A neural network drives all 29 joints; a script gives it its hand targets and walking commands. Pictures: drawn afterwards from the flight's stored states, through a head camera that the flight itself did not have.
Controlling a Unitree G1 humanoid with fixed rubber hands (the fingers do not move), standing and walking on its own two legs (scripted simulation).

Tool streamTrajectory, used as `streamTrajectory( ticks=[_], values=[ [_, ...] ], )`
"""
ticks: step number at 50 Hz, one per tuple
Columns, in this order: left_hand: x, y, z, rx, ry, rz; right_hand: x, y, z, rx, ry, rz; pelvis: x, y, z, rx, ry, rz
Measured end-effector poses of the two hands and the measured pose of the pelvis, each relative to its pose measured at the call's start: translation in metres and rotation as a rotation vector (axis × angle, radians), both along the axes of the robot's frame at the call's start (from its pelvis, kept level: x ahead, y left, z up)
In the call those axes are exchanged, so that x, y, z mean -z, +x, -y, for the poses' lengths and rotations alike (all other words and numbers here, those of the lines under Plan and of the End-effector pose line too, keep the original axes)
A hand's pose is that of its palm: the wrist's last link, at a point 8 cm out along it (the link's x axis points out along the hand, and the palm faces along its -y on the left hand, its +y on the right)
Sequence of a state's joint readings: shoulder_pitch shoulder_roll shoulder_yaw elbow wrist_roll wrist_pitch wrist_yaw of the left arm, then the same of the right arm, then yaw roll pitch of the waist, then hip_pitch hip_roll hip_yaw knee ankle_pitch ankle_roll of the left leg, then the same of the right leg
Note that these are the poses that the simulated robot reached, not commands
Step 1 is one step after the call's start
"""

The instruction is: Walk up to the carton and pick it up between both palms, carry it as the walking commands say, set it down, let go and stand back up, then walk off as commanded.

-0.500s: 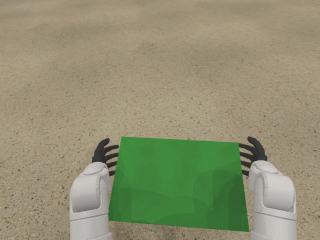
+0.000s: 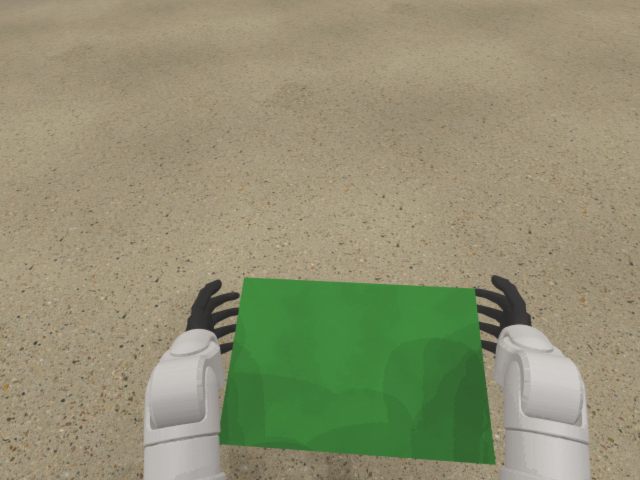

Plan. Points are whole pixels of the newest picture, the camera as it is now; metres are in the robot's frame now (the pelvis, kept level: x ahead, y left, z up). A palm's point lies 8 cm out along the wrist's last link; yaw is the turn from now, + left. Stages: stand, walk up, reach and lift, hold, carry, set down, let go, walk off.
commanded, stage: carry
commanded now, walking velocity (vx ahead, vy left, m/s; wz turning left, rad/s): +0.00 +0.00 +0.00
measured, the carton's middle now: (352, 373) +0.27 +0.00 -0.02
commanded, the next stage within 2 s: hold in 1.50 s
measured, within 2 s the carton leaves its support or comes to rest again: neither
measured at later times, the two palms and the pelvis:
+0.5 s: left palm (197, 341) +0.26 +0.18 +0.07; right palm (508, 338) +0.27 -0.18 +0.07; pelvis +0.00 +0.01 +0.00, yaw +0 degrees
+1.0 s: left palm (196, 342) +0.26 +0.18 +0.07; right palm (505, 340) +0.27 -0.18 +0.07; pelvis +0.00 +0.01 +0.00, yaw +0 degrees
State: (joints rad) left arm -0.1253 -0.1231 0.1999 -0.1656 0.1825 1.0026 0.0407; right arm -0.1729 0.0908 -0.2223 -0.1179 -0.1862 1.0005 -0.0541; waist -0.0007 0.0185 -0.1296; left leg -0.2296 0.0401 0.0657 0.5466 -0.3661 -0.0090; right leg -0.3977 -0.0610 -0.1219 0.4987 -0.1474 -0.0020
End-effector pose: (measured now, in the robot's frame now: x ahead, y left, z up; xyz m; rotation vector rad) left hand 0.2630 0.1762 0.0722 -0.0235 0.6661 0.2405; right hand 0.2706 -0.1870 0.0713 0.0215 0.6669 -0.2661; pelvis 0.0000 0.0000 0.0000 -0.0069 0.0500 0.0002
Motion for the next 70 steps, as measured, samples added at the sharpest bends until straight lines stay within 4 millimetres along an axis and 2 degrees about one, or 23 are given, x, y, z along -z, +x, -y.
streamTrajectory(
  ticks=[70],
  values=[
    [0.0023, -0.0014, -0.0093, 0.003, 0.002, 0.022, 0.002, -0.0031, -0.0092, -0.001, -0.003, 0.024, -0.0005, -0.0063, -0.0074, -0.002, 0.004, 0.002]
  ],
)
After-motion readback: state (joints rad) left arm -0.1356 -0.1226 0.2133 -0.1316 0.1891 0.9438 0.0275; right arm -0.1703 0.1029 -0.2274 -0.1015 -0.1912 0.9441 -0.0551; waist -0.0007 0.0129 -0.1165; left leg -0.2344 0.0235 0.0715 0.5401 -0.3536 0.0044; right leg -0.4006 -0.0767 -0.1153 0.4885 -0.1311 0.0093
